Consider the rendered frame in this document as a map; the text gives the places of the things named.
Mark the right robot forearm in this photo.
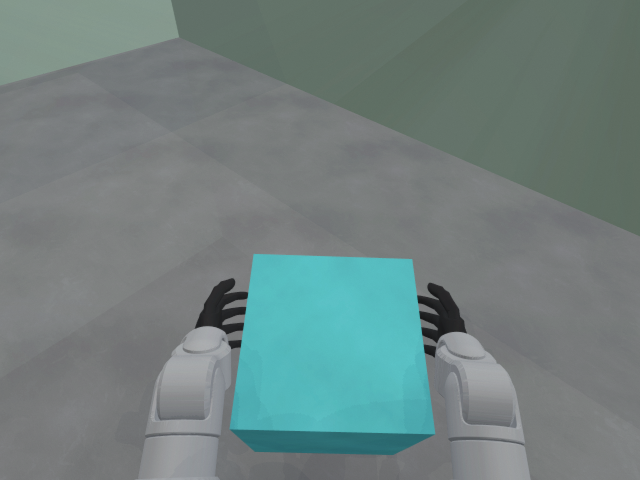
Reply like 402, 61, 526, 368
434, 332, 531, 480

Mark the left robot forearm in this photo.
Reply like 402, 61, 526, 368
135, 326, 231, 480

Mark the robot left hand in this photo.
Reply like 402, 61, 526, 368
195, 278, 248, 349

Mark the robot right hand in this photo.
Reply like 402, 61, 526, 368
417, 283, 467, 358

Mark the carton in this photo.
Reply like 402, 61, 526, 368
230, 254, 435, 455

